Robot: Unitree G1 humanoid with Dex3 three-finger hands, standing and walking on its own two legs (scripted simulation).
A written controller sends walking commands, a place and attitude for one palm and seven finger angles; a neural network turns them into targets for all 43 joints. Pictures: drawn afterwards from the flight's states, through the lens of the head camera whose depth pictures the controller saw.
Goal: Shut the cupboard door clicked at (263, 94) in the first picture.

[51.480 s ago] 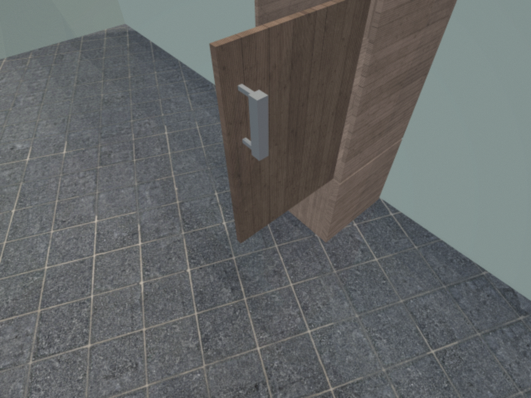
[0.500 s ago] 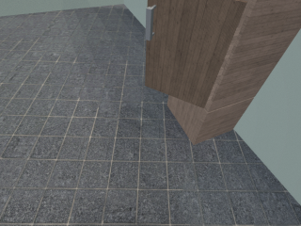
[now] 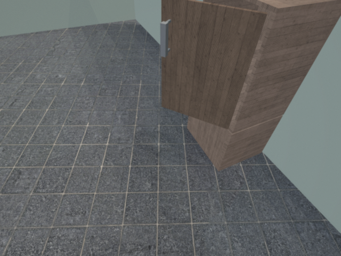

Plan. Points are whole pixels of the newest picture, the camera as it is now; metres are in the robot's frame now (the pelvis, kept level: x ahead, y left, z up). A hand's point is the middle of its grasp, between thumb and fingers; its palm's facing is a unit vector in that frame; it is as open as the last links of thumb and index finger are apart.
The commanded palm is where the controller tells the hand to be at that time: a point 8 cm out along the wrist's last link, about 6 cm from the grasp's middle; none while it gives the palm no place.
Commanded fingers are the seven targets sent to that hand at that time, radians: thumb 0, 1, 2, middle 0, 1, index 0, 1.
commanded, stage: let the arm hang, fingers relaxed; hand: left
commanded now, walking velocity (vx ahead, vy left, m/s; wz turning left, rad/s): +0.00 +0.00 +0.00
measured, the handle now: (166, 38) +0.96 +0.06 +0.09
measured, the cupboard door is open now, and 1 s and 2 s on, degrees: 39 39 39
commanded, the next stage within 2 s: look to check the result in 0.10 s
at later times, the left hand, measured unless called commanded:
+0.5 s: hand out of the picture +0.01 +0.20 -0.17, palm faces +0.00 -0.97 -0.26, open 7.4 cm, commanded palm none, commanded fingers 0.00 0.90 0.90 -0.20 -0.30 -0.20 -0.30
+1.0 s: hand out of the picture +0.07 +0.19 -0.18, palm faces +0.08 -0.96 -0.26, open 7.4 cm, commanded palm none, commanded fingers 0.00 0.90 0.90 -0.20 -0.30 -0.20 -0.30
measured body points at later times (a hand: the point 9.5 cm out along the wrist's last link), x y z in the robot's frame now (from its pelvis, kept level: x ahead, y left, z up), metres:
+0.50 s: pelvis +0.02 -0.01 +0.00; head +0.02 -0.01 +0.45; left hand +0.01 +0.25 -0.15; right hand +0.04 -0.26 -0.15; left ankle +0.07 +0.09 -0.74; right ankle +0.00 -0.12 -0.74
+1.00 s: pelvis +0.03 -0.02 -0.01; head +0.05 -0.01 +0.44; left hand +0.07 +0.24 -0.16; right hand +0.09 -0.27 -0.16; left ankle +0.07 +0.09 -0.74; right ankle +0.00 -0.12 -0.74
